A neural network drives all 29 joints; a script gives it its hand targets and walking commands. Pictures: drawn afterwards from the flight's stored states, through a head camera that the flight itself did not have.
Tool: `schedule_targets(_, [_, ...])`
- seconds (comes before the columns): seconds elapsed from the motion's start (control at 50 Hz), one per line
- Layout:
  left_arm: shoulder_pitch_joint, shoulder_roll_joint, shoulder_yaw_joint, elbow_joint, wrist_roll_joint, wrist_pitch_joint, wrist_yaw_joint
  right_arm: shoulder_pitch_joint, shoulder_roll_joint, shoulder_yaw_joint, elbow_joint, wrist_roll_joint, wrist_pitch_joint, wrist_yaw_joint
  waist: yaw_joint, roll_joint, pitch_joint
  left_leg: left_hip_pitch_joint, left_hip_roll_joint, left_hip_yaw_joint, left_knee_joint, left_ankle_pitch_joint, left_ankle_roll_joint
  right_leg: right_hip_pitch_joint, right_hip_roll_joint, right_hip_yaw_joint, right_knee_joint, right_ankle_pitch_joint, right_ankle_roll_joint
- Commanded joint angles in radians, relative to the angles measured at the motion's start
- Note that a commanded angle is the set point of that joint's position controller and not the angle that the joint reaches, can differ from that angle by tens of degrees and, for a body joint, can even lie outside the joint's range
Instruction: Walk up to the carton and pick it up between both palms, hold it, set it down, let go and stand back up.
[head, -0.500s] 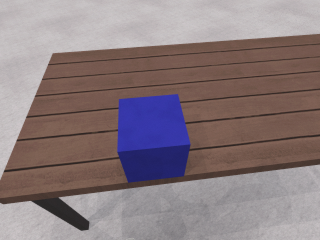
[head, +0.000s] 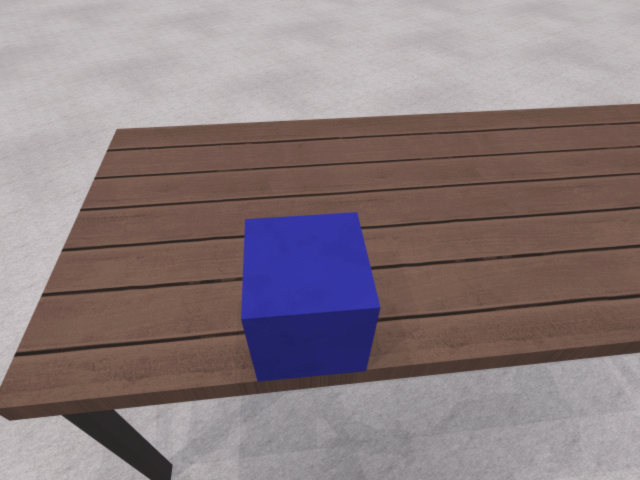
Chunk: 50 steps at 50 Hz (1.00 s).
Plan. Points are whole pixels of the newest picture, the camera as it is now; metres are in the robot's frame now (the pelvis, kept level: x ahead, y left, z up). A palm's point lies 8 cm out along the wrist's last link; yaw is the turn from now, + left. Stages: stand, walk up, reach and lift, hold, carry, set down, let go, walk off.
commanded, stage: walk up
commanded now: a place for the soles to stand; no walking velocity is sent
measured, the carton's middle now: (307, 297) +0.39 +0.03 -0.01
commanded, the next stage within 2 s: reach and lift in 1.76 s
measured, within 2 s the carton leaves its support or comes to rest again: neither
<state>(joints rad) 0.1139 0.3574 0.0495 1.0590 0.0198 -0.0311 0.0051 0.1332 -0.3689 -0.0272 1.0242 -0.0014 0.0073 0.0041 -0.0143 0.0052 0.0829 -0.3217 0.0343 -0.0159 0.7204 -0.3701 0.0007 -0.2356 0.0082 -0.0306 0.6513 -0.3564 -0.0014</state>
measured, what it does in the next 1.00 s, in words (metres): stands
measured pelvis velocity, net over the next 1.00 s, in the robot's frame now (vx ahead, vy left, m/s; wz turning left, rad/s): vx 0.00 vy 0.01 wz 0.07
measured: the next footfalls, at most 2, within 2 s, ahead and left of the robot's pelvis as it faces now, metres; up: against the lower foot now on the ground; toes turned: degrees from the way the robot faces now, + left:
none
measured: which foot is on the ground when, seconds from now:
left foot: down 0.00-1.00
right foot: down 0.00-1.00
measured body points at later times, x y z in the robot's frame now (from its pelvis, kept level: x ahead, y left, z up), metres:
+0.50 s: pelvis +0.01 +0.00 +0.02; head +0.04 +0.01 +0.47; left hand +0.12 +0.31 -0.11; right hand +0.09 -0.30 -0.11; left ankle +0.03 +0.12 -0.72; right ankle +0.00 -0.12 -0.72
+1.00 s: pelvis +0.00 +0.01 +0.02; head +0.03 +0.02 +0.46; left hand +0.09 +0.32 -0.12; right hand +0.13 -0.29 -0.10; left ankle +0.03 +0.12 -0.72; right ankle +0.00 -0.12 -0.72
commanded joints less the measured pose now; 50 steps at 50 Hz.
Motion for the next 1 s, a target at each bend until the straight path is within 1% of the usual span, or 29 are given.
schedule_targets(0.0, [-0.094,0.254,0.033,-0.084,-0.008,-0.019,0.006,0.031,-0.215,-0.058,-0.017,-0.012,-0.045,-0.004,-0.029,-0.008,-0.099,0.192,0.077,-0.071,-0.203,0.328,0.042,-0.059,-0.188,0.138,-0.163,0.276,-0.083])
schedule_targets(0.02, [-0.1,0.228,0.034,-0.085,-0.015,-0.02,0.004,0.008,-0.203,-0.052,-0.018,0.0,-0.048,-0.008,-0.01,-0.065,-0.099,0.139,0.087,-0.138,-0.206,0.43,0.072,0.003,-0.133,0.095,-0.12,0.33,-0.059])
schedule_targets(0.06, [-0.092,0.22,0.037,-0.046,-0.018,-0.009,0.001,-0.043,-0.195,-0.04,-0.038,-0.002,-0.048,-0.009,0.017,-0.052,-0.102,0.094,0.099,-0.147,-0.229,0.36,0.078,0.033,-0.109,0.085,-0.144,0.206,-0.042])
schedule_targets(0.1, [-0.1,0.241,0.033,-0.066,-0.009,-0.004,0.0,-0.074,-0.205,-0.038,-0.044,-0.005,-0.04,-0.006,0.02,-0.111,-0.007,0.041,0.045,-0.109,-0.213,0.196,0.052,-0.024,-0.141,0.129,-0.242,0.052,-0.064])
schedule_targets(0.12, [-0.111,0.249,0.042,-0.051,-0.008,-0.007,-0.001,-0.07,-0.184,-0.038,-0.032,-0.006,-0.032,-0.002,0.006,-0.078,0.013,0.085,0.015,-0.08,-0.214,0.116,0.039,-0.082,-0.171,0.175,-0.282,0.005,-0.082])
schedule_targets(0.14, [-0.101,0.24,0.037,-0.047,0.0,-0.008,-0.003,-0.074,-0.181,-0.031,-0.033,-0.007,-0.03,-0.003,0.014,-0.132,-0.017,0.093,0.034,-0.071,-0.248,0.12,0.05,-0.027,-0.166,0.176,-0.325,-0.011,-0.065])
schedule_targets(0.2, [-0.116,0.247,0.033,-0.051,-0.016,-0.009,0.0,-0.022,-0.234,-0.045,-0.001,-0.009,-0.029,-0.001,0.003,-0.036,-0.098,0.133,0.024,-0.079,-0.229,0.206,0.041,0.024,-0.186,0.171,-0.32,0.054,-0.08])
schedule_targets(0.22, [-0.119,0.227,0.035,-0.054,-0.011,-0.015,0.0,-0.04,-0.223,-0.041,-0.01,-0.009,-0.026,0.004,0.0,-0.025,-0.069,0.119,0.024,-0.065,-0.25,0.159,0.042,0.038,-0.177,0.166,-0.311,0.069,-0.079])
schedule_targets(0.26, [-0.147,0.242,0.037,-0.057,-0.018,-0.01,-0.001,-0.019,-0.215,-0.033,0.001,-0.007,-0.031,0.0,-0.006,-0.032,-0.1,0.165,0.042,-0.067,-0.263,0.281,0.049,0.039,-0.165,0.118,-0.282,0.124,-0.065])
schedule_targets(0.28, [-0.113,0.248,0.041,-0.05,-0.01,-0.007,-0.003,-0.025,-0.212,-0.039,0.004,-0.008,-0.038,0.001,-0.001,0.04,-0.129,0.165,0.061,-0.079,-0.282,0.301,0.05,0.058,-0.162,0.108,-0.268,0.121,-0.059])
schedule_targets(0.3, [-0.146,0.228,0.033,-0.049,-0.015,-0.006,-0.001,-0.032,-0.193,-0.031,0.018,-0.013,-0.033,0.0,0.015,-0.011,-0.09,0.122,0.054,-0.085,-0.287,0.317,0.047,0.068,-0.149,0.093,-0.267,0.14,-0.056])
schedule_targets(0.32, [-0.154,0.237,0.034,-0.045,-0.021,-0.004,-0.003,-0.015,-0.228,-0.03,0.019,-0.018,-0.032,-0.002,-0.007,0.033,-0.091,0.132,0.051,-0.089,-0.296,0.334,0.049,0.065,-0.154,0.092,-0.245,0.146,-0.062])
schedule_targets(0.34, [-0.111,0.205,0.033,-0.046,-0.027,0.001,-0.005,-0.026,-0.195,-0.014,0.005,-0.006,-0.042,-0.006,0.017,-0.036,-0.087,0.103,0.091,-0.146,-0.314,0.361,0.056,0.11,-0.106,0.036,-0.234,0.159,-0.04])
schedule_targets(0.42, [-0.091,0.223,0.037,-0.04,-0.019,0.005,-0.007,-0.052,-0.215,-0.02,-0.003,-0.004,-0.051,-0.005,0.018,0.046,-0.142,0.078,0.087,-0.149,-0.334,0.363,0.059,0.174,-0.114,0.046,-0.218,0.162,-0.042])
schedule_targets(0.46, [-0.086,0.21,0.03,-0.02,-0.022,0.006,-0.007,-0.072,-0.209,-0.012,-0.006,0.007,-0.048,-0.005,0.029,0.007,-0.127,0.095,0.098,-0.153,-0.322,0.374,0.064,0.162,-0.122,0.057,-0.269,0.167,-0.041])
schedule_targets(0.5, [-0.108,0.232,0.031,-0.019,-0.022,0.001,-0.002,-0.053,-0.231,-0.033,-0.003,-0.002,-0.042,-0.012,0.007,0.035,-0.127,0.089,0.055,-0.091,-0.243,0.509,0.044,0.189,-0.161,0.081,-0.26,0.369,-0.059])
schedule_targets(0.54, [-0.118,0.234,0.037,-0.043,-0.026,0.0,-0.001,-0.047,-0.221,-0.025,-0.011,0.001,-0.042,-0.011,0.0,-0.011,-0.17,0.137,0.059,-0.102,-0.237,0.543,0.041,0.194,-0.154,0.056,-0.218,0.434,-0.052])
schedule_targets(0.58, [-0.135,0.217,0.037,-0.048,-0.032,0.007,0.005,-0.034,-0.219,-0.034,-0.005,-0.004,-0.042,-0.014,-0.002,0.033,-0.212,0.18,0.073,-0.101,-0.238,0.614,0.056,0.189,-0.154,0.05,-0.198,0.446,-0.041])
schedule_targets(0.6, [-0.153,0.208,0.02,-0.048,-0.04,0.008,0.003,-0.026,-0.214,-0.025,0.017,0.002,-0.038,-0.017,-0.005,-0.004,-0.188,0.14,0.088,-0.11,-0.267,0.619,0.083,0.192,-0.12,0.035,-0.185,0.375,-0.029])
schedule_targets(0.64, [-0.122,0.209,0.035,-0.033,-0.036,0.015,0.005,-0.06,-0.218,-0.026,0.001,0.006,-0.037,-0.016,0.017,0.073,-0.191,0.155,0.11,-0.162,-0.284,0.626,0.095,0.198,-0.109,0.034,-0.175,0.297,-0.032])
schedule_targets(0.66, [-0.107,0.203,0.028,-0.025,-0.028,0.016,0.006,-0.09,-0.206,-0.027,-0.019,-0.003,-0.038,-0.015,0.018,0.041,-0.197,0.147,0.103,-0.134,-0.269,0.633,0.088,0.196,-0.128,0.034,-0.189,0.308,-0.033])
schedule_targets(0.7, [-0.115,0.201,0.029,-0.024,-0.021,0.015,0.003,-0.084,-0.213,-0.031,-0.029,0.003,-0.03,-0.014,0.011,0.056,-0.153,0.091,0.081,-0.131,-0.257,0.551,0.067,0.221,-0.132,0.048,-0.23,0.316,-0.048])
schedule_targets(0.72, [-0.121,0.22,0.036,-0.014,-0.033,0.016,0.003,-0.089,-0.218,-0.028,-0.036,0.009,-0.029,-0.014,0.01,0.002,-0.131,0.091,0.069,-0.14,-0.261,0.468,0.065,0.175,-0.139,0.061,-0.234,0.298,-0.05])
schedule_targets(0.74, [-0.13,0.219,0.035,-0.028,-0.026,0.017,-0.001,-0.091,-0.211,-0.031,-0.026,0.0,-0.028,-0.012,0.004,0.053,-0.122,0.078,0.054,-0.1,-0.25,0.433,0.052,0.176,-0.146,0.05,-0.259,0.246,-0.052])
schedule_targets(0.8, [-0.143,0.237,0.045,-0.036,-0.019,0.015,0.001,-0.083,-0.196,-0.029,-0.012,0.003,-0.018,-0.006,0.006,-0.057,-0.123,0.128,0.044,-0.094,-0.225,0.404,0.051,0.146,-0.178,0.047,-0.277,0.275,-0.076])
schedule_targets(0.82, [-0.158,0.226,0.038,-0.031,-0.021,0.018,0.0,-0.089,-0.193,-0.038,-0.026,-0.005,-0.022,-0.008,0.0,-0.016,-0.107,0.113,0.028,-0.092,-0.234,0.399,0.035,0.134,-0.164,0.036,-0.286,0.257,-0.063])
schedule_targets(0.88, [-0.153,0.245,0.053,-0.04,-0.018,0.02,-0.006,-0.08,-0.217,-0.041,-0.017,-0.014,-0.018,-0.007,0.001,-0.041,-0.114,0.113,0.032,-0.096,-0.25,0.33,0.037,0.12,-0.177,0.055,-0.277,0.161,-0.064])
schedule_targets(0.9, [-0.142,0.245,0.045,-0.045,-0.016,0.023,-0.007,-0.083,-0.229,-0.042,-0.03,-0.011,-0.019,-0.004,0.0,0.015,-0.093,0.133,0.028,-0.08,-0.258,0.335,0.03,0.095,-0.153,0.024,-0.259,0.144,-0.052])
schedule_targets(0.98, [-0.116,0.213,0.053,-0.048,-0.024,0.033,-0.011,-0.106,-0.237,-0.032,-0.03,-0.02,-0.02,-0.002,0.024,0.057,-0.069,0.032,0.084,-0.212,-0.363,0.197,0.083,0.121,-0.094,0.025,-0.218,0.015,-0.025])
